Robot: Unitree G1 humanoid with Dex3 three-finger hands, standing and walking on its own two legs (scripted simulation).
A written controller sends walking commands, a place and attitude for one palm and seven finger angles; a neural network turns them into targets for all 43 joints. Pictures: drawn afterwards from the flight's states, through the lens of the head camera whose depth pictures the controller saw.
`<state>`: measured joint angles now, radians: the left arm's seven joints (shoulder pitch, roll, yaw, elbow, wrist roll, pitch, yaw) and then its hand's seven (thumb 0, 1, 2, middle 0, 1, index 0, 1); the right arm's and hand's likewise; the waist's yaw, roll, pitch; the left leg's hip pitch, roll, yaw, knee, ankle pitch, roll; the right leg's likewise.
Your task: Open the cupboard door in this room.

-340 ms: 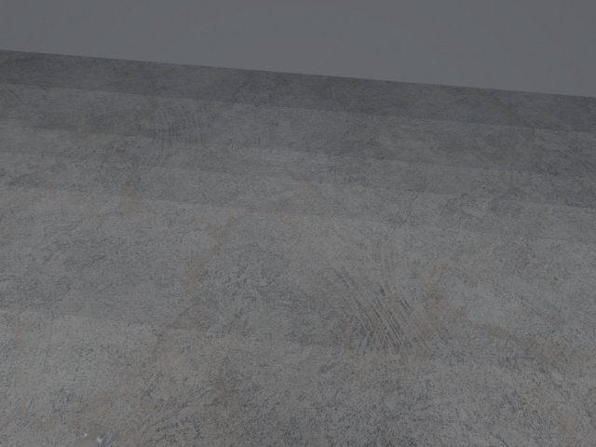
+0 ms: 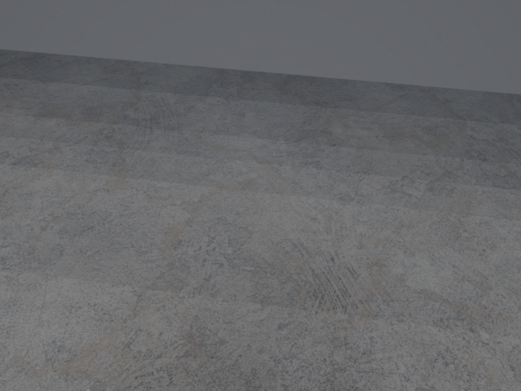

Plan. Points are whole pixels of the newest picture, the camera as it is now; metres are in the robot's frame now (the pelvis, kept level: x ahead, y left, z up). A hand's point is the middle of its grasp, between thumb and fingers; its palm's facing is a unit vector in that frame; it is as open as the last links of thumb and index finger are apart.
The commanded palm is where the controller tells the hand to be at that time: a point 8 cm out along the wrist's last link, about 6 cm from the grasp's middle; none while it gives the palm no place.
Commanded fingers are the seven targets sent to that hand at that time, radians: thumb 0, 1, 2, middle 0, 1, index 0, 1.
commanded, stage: stand and wait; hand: left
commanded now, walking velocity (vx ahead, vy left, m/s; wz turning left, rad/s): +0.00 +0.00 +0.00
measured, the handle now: out of the picture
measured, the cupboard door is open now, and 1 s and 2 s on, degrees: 0 0 0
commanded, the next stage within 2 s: turn or walk to find it in 0.56 s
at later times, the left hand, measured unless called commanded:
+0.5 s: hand out of the picture +0.05 +0.24 -0.15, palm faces -0.03 -0.94 -0.34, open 7.4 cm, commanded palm none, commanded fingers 0.00 0.90 0.90 -0.20 -0.30 -0.20 -0.30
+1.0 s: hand out of the picture +0.00 +0.21 -0.19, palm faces +0.09 -0.97 -0.23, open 7.4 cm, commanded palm none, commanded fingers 0.00 0.90 0.90 -0.20 -0.30 -0.20 -0.30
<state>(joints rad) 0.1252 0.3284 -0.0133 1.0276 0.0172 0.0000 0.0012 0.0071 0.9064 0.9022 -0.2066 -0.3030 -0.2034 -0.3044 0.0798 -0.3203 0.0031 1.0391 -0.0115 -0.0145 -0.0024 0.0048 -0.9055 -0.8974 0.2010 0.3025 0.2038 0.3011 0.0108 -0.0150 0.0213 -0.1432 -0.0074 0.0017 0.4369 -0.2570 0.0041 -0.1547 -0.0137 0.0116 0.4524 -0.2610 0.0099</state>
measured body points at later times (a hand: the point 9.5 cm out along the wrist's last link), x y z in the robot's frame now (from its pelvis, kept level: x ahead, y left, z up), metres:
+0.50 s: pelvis -0.02 -0.01 +0.00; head -0.02 -0.01 +0.45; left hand +0.05 +0.29 -0.13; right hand +0.05 -0.31 -0.13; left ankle -0.01 +0.12 -0.74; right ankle -0.01 -0.13 -0.74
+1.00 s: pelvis -0.04 +0.01 -0.01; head -0.02 +0.03 +0.43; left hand +0.00 +0.26 -0.17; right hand +0.03 -0.24 -0.15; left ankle -0.01 +0.12 -0.74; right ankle -0.02 -0.12 -0.72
